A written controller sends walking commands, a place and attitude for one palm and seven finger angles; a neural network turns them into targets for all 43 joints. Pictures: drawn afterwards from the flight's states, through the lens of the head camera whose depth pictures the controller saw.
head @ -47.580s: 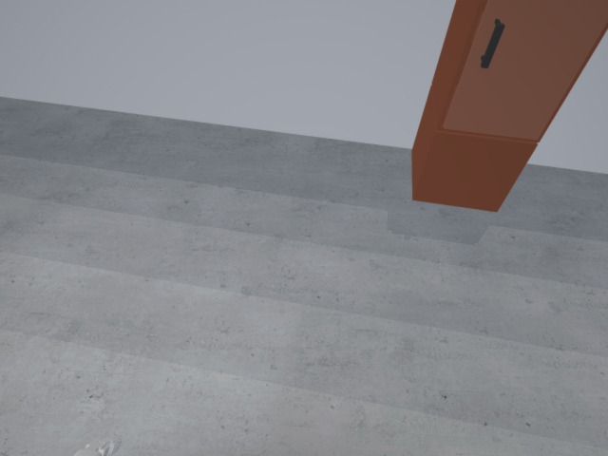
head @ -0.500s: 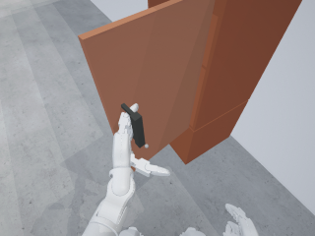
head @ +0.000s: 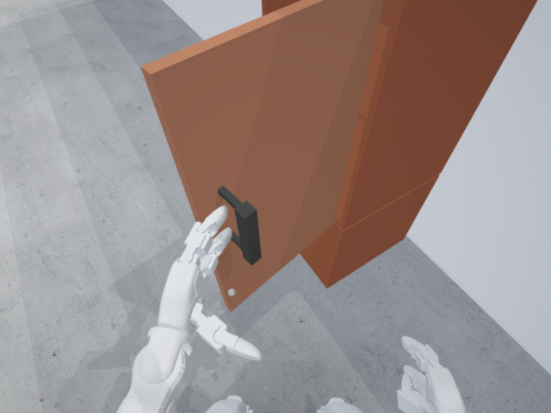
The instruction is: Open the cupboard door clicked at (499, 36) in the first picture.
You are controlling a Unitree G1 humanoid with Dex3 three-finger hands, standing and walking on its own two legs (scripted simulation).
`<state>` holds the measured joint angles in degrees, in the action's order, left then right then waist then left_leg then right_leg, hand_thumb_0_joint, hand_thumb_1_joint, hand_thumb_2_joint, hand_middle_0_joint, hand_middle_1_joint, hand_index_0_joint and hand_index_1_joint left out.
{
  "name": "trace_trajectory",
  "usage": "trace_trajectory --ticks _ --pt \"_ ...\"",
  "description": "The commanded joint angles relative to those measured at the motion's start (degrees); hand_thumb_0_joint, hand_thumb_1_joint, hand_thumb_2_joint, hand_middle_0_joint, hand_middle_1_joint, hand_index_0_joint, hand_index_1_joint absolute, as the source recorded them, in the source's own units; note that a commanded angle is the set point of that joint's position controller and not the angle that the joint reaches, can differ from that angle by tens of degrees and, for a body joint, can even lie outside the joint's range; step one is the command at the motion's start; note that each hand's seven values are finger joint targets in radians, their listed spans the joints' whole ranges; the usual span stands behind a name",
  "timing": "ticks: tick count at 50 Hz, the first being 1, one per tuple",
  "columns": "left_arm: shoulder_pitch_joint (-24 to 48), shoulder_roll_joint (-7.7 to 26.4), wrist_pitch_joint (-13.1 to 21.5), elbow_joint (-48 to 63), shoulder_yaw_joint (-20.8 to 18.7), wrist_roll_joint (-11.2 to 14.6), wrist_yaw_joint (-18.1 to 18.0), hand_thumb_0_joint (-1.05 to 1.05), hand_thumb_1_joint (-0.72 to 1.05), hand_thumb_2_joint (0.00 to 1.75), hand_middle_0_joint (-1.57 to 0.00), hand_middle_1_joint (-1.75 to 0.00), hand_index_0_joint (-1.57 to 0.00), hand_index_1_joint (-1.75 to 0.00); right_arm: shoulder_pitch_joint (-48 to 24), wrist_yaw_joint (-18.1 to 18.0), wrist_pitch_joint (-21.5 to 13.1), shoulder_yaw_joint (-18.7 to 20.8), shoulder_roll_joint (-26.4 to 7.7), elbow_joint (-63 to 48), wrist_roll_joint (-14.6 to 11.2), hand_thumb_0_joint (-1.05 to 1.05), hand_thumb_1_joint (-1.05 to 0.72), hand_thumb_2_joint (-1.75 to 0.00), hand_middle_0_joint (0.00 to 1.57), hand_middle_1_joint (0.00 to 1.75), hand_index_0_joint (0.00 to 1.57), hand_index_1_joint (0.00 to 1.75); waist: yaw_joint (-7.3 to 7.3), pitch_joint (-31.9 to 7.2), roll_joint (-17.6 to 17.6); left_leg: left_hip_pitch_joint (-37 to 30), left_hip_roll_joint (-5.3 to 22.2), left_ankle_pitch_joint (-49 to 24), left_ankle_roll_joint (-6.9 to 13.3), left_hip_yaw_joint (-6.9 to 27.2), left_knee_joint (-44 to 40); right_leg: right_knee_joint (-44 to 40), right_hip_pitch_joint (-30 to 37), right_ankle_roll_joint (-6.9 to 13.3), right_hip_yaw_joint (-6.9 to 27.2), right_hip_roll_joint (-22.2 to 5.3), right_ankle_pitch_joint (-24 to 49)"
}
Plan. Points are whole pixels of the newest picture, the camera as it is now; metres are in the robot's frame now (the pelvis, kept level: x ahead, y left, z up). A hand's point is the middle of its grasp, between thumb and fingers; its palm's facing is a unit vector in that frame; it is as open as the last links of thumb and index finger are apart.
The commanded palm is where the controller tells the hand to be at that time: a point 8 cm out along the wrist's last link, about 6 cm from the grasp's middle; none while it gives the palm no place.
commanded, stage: slide the hand sideways off the handle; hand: left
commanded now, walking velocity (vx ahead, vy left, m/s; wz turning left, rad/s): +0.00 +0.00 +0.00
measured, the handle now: (239, 226) +0.37 +0.07 +0.06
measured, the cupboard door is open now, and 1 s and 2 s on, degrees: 100 100 100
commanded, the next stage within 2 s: draw the hand back to the body in 0.60 s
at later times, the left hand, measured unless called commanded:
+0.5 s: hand (194, 322) +0.23 +0.11 +0.06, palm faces -0.10 -0.99 -0.03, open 16.4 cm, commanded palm +0.20 +0.18 +0.06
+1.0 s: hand (149, 319) +0.22 +0.16 +0.10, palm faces -0.08 -0.99 -0.06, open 16.3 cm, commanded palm +0.19 +0.22 +0.11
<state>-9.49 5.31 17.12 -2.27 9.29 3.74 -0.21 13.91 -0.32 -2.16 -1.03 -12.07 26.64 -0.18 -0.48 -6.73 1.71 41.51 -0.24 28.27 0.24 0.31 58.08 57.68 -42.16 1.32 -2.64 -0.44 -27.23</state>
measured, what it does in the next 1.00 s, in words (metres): stands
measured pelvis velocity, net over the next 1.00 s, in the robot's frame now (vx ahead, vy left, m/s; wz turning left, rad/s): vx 0.01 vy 0.01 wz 0.01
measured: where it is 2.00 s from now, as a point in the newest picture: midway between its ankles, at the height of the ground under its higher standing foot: outside the picture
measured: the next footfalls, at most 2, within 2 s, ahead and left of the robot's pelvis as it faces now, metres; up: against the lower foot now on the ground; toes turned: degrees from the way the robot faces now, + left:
none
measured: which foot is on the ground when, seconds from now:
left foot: down 0.00-1.00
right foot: down 0.00-1.00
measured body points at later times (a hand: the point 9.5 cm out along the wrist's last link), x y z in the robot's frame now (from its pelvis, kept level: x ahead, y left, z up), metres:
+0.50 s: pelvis +0.01 +0.00 -0.01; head +0.06 -0.01 +0.44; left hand +0.23 +0.17 +0.07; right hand +0.19 -0.23 -0.09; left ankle +0.00 +0.12 -0.67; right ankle +0.01 -0.11 -0.67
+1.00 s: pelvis +0.01 +0.01 +0.00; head +0.04 +0.00 +0.45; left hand +0.22 +0.21 +0.10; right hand +0.19 -0.21 -0.06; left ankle +0.00 +0.12 -0.67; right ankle +0.01 -0.11 -0.67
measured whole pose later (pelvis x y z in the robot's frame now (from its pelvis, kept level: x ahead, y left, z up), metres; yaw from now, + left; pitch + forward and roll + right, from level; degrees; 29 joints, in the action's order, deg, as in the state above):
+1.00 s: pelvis +0.01 +0.01 +0.00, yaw +0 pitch +10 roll -2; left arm -27.4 13.3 11.4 17.0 -3.3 13.2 11.0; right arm 16.4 -3.5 -6.4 -2.5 -12.6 24.1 -2.3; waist -0.3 -8.1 3.1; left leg 39.2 0.1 29.3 0.6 1.6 58.2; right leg 55.5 -38.5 0.8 -3.8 0.1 -27.4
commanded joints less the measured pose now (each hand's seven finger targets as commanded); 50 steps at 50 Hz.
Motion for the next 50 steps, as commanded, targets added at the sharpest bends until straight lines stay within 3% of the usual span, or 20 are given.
trace_trajectory --ticks 1,2,5,7,16,17,18,21,28,33,35,37,39,41,43,46,50 --pt "3.60 0.62 4.09 16.76 -1.29 1.46 2.20 0.00 -0.50 0.30 -0.15 -0.30 -0.15 -0.30 -2.37 -0.44 -3.85 2.44 -6.18 -9.37 -0.35 0.00 -0.90 -0.90 0.20 0.30 0.20 0.30 -0.57 -13.90 -3.48 -6.22 -0.97 -15.21 0.75 1.09 -7.04 -7.88 10.43 0.65 0.94 0.79 18.32" --pt "2.80 0.46 4.15 18.10 -0.76 1.34 2.70 0.00 -0.50 0.30 -0.15 -0.30 -0.15 -0.30 -2.43 -0.43 -4.06 2.50 -6.11 -9.63 -0.27 0.00 -0.90 -0.90 0.20 0.30 0.20 0.30 -0.65 -14.16 -2.40 -6.36 -0.93 -15.62 0.69 1.06 -6.78 -7.32 9.92 0.52 0.82 0.66 18.88" --pt "-1.64 2.17 3.69 18.63 -2.52 1.62 3.73 0.00 -0.50 0.30 -0.15 -0.30 -0.15 -0.30 -1.94 -0.53 -4.24 2.57 -6.32 -10.08 -0.35 0.00 -0.90 -0.90 0.20 0.30 0.20 0.30 -0.50 -12.70 -4.40 -4.92 -0.97 -14.55 0.63 1.11 -6.57 -7.36 9.67 0.36 0.74 0.68 18.11" --pt "-0.88 2.19 3.24 19.28 -2.08 1.49 4.19 0.00 -0.50 0.30 -0.15 -0.30 -0.15 -0.30 -2.36 -0.63 -4.38 2.40 -6.34 -10.31 -0.28 0.00 -0.90 -0.90 0.20 0.30 0.20 0.30 -0.89 -11.65 -2.95 -4.25 -1.06 -14.18 0.69 1.22 -6.04 -6.99 8.44 0.35 0.92 0.59 17.48" --pt "-7.83 6.62 3.45 23.51 -7.75 3.63 5.76 0.00 -0.50 0.30 -0.15 -0.30 -0.15 -0.30 -1.70 -1.45 -5.25 2.49 -6.55 -10.93 -0.39 0.00 -0.90 -0.90 0.20 0.30 0.20 0.30 0.05 -13.95 -2.56 -3.33 -1.31 -15.40 0.64 1.07 -4.56 -6.18 10.09 0.42 1.36 0.82 18.78" --pt "-9.33 5.75 3.68 24.43 -7.32 3.95 6.15 0.00 -0.50 0.30 -0.15 -0.30 -0.15 -0.30 -1.78 -1.43 -5.39 2.59 -6.34 -11.25 -0.46 0.00 -0.90 -0.90 0.20 0.30 0.20 0.30 0.14 -14.41 -2.85 -3.59 -1.25 -15.91 0.61 0.97 -4.45 -5.95 10.18 0.23 1.35 0.76 19.67" --pt "-11.48 5.05 3.66 24.71 -6.67 4.41 6.72 0.00 -0.50 0.30 -0.15 -0.30 -0.15 -0.30 -1.55 -1.37 -5.51 2.56 -6.28 -11.50 -0.55 0.00 -0.90 -0.90 0.20 0.30 0.20 0.30 0.07 -13.95 -2.34 -3.71 -1.29 -16.48 0.59 0.86 -4.42 -5.97 10.20 0.14 1.27 0.77 20.76" --pt "-13.70 7.18 3.44 24.71 -8.54 5.26 8.17 0.00 -0.50 0.30 -0.15 -0.30 -0.15 -0.30 -1.39 -1.53 -5.50 2.53 -6.74 -11.67 -0.62 0.00 -0.90 -0.90 0.20 0.30 0.20 0.30 -0.06 -12.21 -3.20 -1.89 -1.36 -15.50 0.63 1.01 -4.03 -6.22 10.10 0.06 1.53 0.83 19.99" --pt "-13.89 9.91 4.49 25.23 -12.89 7.68 10.70 0.00 -0.50 0.30 -0.15 -0.30 -0.15 -0.30 -1.58 -2.43 -6.26 2.71 -7.06 -11.60 -0.77 0.00 -0.90 -0.90 0.20 0.30 0.20 0.30 -0.33 -11.39 -3.41 0.54 -1.41 -11.91 0.57 0.87 -2.11 -6.77 8.03 -0.28 2.93 0.71 14.96" --pt "-11.99 8.92 5.16 26.57 -11.36 8.94 12.36 0.00 -0.50 0.30 -0.15 -0.30 -0.15 -0.30 -1.64 -2.72 -7.49 2.59 -7.33 -11.31 -1.00 0.00 -0.90 -0.90 0.20 0.30 0.20 0.30 -0.87 -12.54 -0.90 0.03 -1.42 -11.84 0.59 1.16 -1.52 -6.34 7.03 -0.11 2.81 0.78 13.49" --pt "-12.75 9.45 4.47 26.04 -11.60 8.85 12.58 0.00 -0.50 0.30 -0.15 -0.30 -0.15 -0.30 -1.36 -2.85 -7.58 2.72 -7.54 -11.39 -1.14 0.00 -0.90 -0.90 0.20 0.30 0.20 0.30 -0.68 -12.47 -1.32 -0.36 -1.29 -11.99 0.56 1.41 -2.02 -5.97 6.52 -0.06 2.00 1.03 13.22" --pt "-13.37 12.23 3.66 30.07 -13.64 8.91 12.30 0.00 -0.50 0.30 -0.15 -0.30 -0.15 -0.30 -1.60 -2.89 -7.49 2.67 -7.48 -12.15 -1.29 0.00 -0.90 -0.90 0.20 0.30 0.20 0.30 0.46 -14.70 1.05 -2.35 -1.36 -13.48 0.67 1.41 -3.31 -6.31 8.86 0.18 1.94 1.02 14.27" --pt "-14.11 13.33 1.97 30.80 -15.20 9.03 11.63 0.00 -0.50 0.30 -0.15 -0.30 -0.15 -0.30 -1.55 -3.05 -7.10 2.46 -7.26 -12.41 -1.70 0.00 -0.90 -0.90 0.20 0.30 0.20 0.30 0.46 -13.26 0.98 -3.62 -1.26 -13.22 0.60 1.47 -5.03 -7.37 9.40 0.10 1.20 1.28 13.97" --pt "-14.48 13.48 0.36 30.16 -16.06 9.18 10.89 0.00 -0.50 0.30 -0.15 -0.30 -0.15 -0.30 -1.83 -3.28 -6.81 2.20 -7.25 -12.39 -1.83 0.00 -0.90 -0.90 0.20 0.30 0.20 0.30 0.44 -11.65 0.03 -3.86 -1.12 -12.88 0.69 1.77 -6.18 -8.38 9.91 0.10 0.68 1.58 13.00" --pt "-14.87 11.20 -0.71 30.58 -14.25 9.46 10.71 0.00 -0.50 0.30 -0.15 -0.30 -0.15 -0.30 -1.91 -3.29 -7.00 1.75 -7.10 -12.66 -2.14 0.00 -0.90 -0.90 0.20 0.30 0.20 0.30 0.04 -9.73 0.65 -5.45 -0.96 -12.14 0.50 1.96 -7.78 -9.24 9.42 -0.07 -0.20 1.69 12.31" --pt "-15.78 13.34 -2.03 30.20 -16.64 9.97 10.75 0.00 -0.50 0.30 -0.15 -0.30 -0.15 -0.30 -2.23 -3.56 -7.26 1.66 -7.51 -12.33 -2.22 0.00 -0.90 -0.90 0.20 0.30 0.20 0.30 0.47 -8.81 -0.64 -6.04 -0.78 -11.41 0.52 2.32 -9.14 -10.64 10.71 0.00 -0.35 1.80 11.04" --pt "-18.28 13.20 -3.13 32.68 -17.05 10.89 12.26 0.00 -0.50 0.30 -0.15 -0.30 -0.15 -0.30 -1.85 -3.49 -7.95 1.43 -7.27 -12.45 -2.43 0.00 -0.90 -0.90 0.20 0.30 0.20 0.30 0.79 -8.45 0.16 -8.93 -0.58 -14.32 0.26 2.42 -10.88 -11.11 12.44 -0.11 -1.29 1.88 14.63"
